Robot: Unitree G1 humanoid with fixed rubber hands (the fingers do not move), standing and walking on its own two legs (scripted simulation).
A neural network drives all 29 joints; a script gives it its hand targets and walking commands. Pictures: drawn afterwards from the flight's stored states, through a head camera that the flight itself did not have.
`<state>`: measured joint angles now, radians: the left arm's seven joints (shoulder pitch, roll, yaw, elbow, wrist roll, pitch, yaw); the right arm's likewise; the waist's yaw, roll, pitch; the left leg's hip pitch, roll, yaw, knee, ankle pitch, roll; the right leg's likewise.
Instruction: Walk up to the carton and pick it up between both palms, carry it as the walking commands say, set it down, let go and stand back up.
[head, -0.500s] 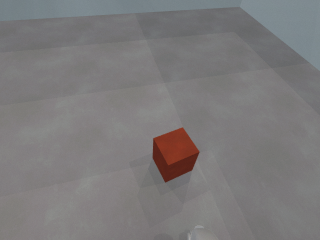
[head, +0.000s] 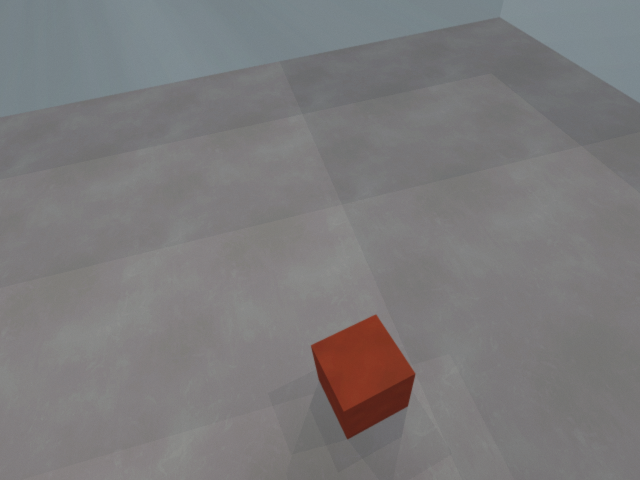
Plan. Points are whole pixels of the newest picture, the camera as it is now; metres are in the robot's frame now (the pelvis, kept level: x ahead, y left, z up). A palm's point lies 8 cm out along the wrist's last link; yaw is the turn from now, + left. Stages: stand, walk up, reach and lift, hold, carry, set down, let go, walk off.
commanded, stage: walk up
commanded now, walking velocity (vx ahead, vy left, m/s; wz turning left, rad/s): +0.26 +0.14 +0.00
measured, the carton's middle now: (361, 377) +0.52 -0.04 -0.66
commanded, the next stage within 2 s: none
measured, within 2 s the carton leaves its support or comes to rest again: neither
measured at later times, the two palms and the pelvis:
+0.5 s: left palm out of the picture +0.13 +0.28 -0.13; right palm out of the picture +0.11 -0.21 -0.14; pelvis +0.06 +0.03 -0.01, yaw +0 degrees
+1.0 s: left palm out of the picture +0.14 +0.25 -0.12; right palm out of the picture +0.10 -0.25 -0.14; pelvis +0.06 +0.00 -0.01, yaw -2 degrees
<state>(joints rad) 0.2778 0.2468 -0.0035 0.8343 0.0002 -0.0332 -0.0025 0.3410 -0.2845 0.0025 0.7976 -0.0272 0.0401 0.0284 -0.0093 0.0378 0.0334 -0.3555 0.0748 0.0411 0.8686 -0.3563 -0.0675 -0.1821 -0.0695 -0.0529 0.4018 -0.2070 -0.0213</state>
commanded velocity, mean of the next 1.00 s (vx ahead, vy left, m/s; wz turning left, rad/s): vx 0.03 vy -0.02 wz -0.01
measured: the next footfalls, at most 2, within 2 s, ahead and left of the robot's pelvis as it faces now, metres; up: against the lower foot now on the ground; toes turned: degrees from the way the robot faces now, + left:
left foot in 0.16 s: +0.13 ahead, +0.17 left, +0.00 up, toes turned +6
right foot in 0.46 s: +0.09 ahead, -0.11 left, +0.00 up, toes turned -5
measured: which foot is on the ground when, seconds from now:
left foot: up 0.00-0.14, down 0.16-1.00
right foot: down 0.00-0.18, up 0.20-0.44, down 0.46-1.00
